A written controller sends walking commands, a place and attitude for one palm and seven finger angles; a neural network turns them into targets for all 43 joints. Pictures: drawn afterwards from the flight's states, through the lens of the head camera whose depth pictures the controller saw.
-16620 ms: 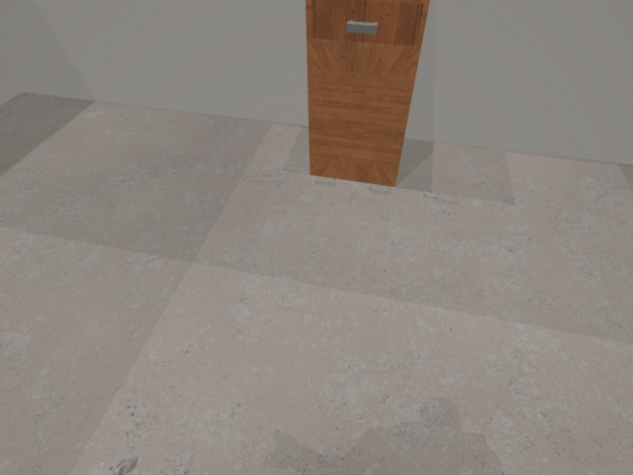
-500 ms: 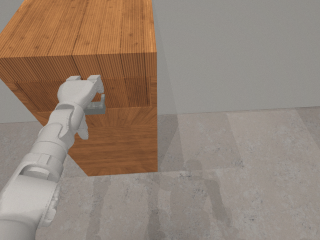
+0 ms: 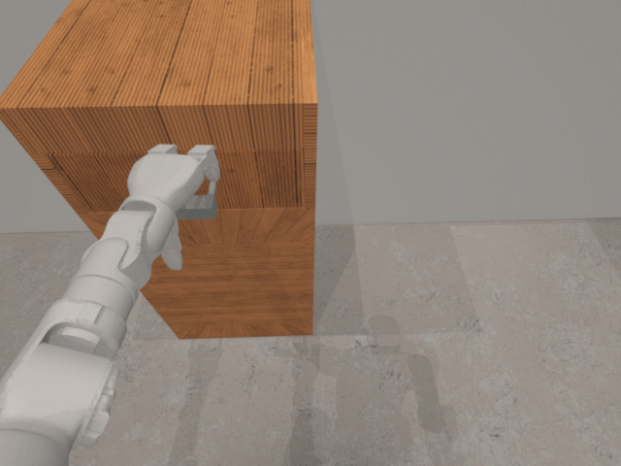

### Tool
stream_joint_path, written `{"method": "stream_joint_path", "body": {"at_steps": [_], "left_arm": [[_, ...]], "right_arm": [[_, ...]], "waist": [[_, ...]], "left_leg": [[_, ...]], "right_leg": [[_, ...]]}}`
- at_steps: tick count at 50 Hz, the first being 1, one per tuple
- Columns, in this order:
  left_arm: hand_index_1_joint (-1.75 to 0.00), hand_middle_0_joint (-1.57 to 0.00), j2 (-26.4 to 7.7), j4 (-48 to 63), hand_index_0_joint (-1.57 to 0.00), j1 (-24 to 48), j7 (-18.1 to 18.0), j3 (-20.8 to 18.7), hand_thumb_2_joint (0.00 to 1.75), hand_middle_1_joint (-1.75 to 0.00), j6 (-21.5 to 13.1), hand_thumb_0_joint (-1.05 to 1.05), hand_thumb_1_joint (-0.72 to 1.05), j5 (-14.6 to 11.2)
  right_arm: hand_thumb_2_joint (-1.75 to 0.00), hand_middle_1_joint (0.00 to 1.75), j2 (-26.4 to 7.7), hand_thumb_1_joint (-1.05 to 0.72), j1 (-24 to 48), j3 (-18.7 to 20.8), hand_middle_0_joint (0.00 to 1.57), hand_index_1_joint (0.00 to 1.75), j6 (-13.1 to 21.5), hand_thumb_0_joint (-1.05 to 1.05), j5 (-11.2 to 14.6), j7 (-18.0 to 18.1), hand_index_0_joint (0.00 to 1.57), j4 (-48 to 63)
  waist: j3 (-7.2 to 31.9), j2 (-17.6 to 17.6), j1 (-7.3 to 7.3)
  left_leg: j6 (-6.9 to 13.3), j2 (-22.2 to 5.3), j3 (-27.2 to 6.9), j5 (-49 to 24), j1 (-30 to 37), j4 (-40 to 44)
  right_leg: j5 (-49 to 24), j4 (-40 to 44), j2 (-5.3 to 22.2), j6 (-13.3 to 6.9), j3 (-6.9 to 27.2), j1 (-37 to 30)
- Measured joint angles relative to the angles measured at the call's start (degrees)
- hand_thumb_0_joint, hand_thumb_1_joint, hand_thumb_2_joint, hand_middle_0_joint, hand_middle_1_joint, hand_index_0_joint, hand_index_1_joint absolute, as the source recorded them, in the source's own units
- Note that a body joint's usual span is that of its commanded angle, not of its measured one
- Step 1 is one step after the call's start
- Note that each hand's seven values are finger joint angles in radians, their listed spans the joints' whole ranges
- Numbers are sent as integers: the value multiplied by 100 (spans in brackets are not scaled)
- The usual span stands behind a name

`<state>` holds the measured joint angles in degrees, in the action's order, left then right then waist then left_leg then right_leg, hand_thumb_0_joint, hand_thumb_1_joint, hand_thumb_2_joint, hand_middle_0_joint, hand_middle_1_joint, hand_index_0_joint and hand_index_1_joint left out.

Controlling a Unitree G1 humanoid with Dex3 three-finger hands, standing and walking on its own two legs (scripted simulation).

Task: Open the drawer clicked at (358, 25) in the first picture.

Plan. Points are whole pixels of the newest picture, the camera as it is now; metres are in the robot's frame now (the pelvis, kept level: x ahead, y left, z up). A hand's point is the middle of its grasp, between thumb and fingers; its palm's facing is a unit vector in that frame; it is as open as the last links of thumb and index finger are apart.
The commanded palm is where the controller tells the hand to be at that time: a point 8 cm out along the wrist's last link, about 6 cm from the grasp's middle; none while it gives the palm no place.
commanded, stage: lift the fingers back up to retry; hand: left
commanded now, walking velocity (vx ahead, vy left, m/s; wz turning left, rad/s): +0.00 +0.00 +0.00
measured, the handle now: (183, 197) +0.52 +0.22 -0.01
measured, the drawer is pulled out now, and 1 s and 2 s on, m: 0.00 0.00 0.00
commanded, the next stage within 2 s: re-aim the fingers above the handle in 0.82 s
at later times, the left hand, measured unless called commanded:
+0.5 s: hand (166, 195) +0.46 +0.22 +0.06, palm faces -0.10 -0.01 -1.00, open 13.8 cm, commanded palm +0.45 +0.22 +0.11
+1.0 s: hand (176, 191) +0.48 +0.20 +0.06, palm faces -0.05 -0.03 -1.00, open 13.6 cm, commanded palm +0.45 +0.22 +0.11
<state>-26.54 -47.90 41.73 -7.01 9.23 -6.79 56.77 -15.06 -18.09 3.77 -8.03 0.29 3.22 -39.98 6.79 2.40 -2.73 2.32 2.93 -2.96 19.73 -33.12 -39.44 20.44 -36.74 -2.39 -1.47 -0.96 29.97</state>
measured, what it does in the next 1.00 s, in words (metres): stands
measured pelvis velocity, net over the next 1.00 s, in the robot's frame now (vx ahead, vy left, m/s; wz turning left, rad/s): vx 0.00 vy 0.00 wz -0.05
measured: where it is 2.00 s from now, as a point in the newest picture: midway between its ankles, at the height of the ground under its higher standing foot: outside the picture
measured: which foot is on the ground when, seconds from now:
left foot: down 0.00-1.00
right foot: down 0.00-1.00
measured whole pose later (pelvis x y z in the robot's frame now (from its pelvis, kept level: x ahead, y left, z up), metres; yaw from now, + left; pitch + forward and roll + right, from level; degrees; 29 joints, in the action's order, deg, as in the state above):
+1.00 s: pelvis +0.00 +0.00 +0.00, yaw -3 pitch +15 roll -1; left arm -27.4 -57.0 44.3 -13.1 1.5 0.1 60.1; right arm -13.8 -17.8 1.8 -8.4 0.8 2.7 -38.6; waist 7.9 3.5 -5.1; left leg 2.3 1.7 -0.2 19.6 -34.4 -38.8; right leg 19.7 -37.1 -3.5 -1.5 1.8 32.7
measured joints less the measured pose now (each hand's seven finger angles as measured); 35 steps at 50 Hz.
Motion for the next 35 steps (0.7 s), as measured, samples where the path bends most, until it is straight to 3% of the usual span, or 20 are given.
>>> {"method": "stream_joint_path", "body": {"at_steps": [4,6,9,13,15,19,24,29,35], "left_arm": [[-120,-32,115,-102,-32,106,-576,-471,30,-120,-151,-1,-49,269],[-120,-33,68,-183,-32,145,-902,-702,30,-120,31,0,-49,379],[-120,-38,151,-318,-32,171,-1194,-632,30,-124,429,0,-49,487],[-120,-37,157,-808,-32,214,-1083,-694,30,-124,1141,0,-49,417],[-120,-36,62,-995,-32,256,-874,-703,30,-123,1302,0,-49,302],[-120,-34,-197,-1008,-32,299,-401,-629,30,-122,1088,0,-49,184],[-120,-33,-344,-694,-32,308,-124,-437,30,-121,408,-1,-49,214],[-120,-32,-214,-594,-32,250,-316,-517,30,-120,65,-1,-49,220],[-120,-34,-103,-558,-32,177,-800,-760,30,-121,181,0,-49,375]], "right_arm": [[-90,30,-35,-90,188,-45,20,30,11,0,-38,-33,20,106],[-90,30,-22,-90,228,-58,20,30,6,0,-76,-71,20,170],[-90,30,-8,-90,199,-54,20,30,-26,0,-80,-161,20,173],[-90,30,71,-90,166,-137,20,30,-132,0,2,-180,20,95],[-90,30,134,-90,110,-181,20,30,-134,0,52,-134,20,77],[-90,30,203,-90,-62,-215,20,30,-63,0,85,-3,20,56],[-90,30,104,-90,-231,-118,20,30,20,0,57,58,21,32],[-90,30,-72,-90,-226,-13,20,30,28,0,32,-11,20,45],[-90,30,-79,-90,-135,31,20,30,54,0,-31,-106,20,65]], "waist": [[37,-33,-151],[69,-8,-191],[116,95,-139],[119,182,-120],[79,177,-147],[24,106,-185],[19,35,-169],[37,44,-160],[89,56,-176]], "left_leg": [[11,-34,142,59,-243,-166],[12,-58,220,70,-366,-214],[16,-80,286,63,-447,-220],[23,-98,346,11,-313,-76],[17,-96,324,-31,-200,22],[-7,-95,225,-91,-42,149],[-27,-92,127,-57,-77,74],[-7,-81,152,14,-255,-77],[6,-90,219,63,-462,-183]], "right_leg": [[45,-242,-29,4,129,321],[45,-325,-51,7,204,483],[24,-349,-69,24,269,592],[-34,-245,-83,33,336,495],[-64,-156,-79,26,319,380],[-117,16,-78,-5,227,175],[-95,28,-80,-29,128,144],[-29,-125,-71,-12,144,329],[15,-259,-80,4,204,566]]}}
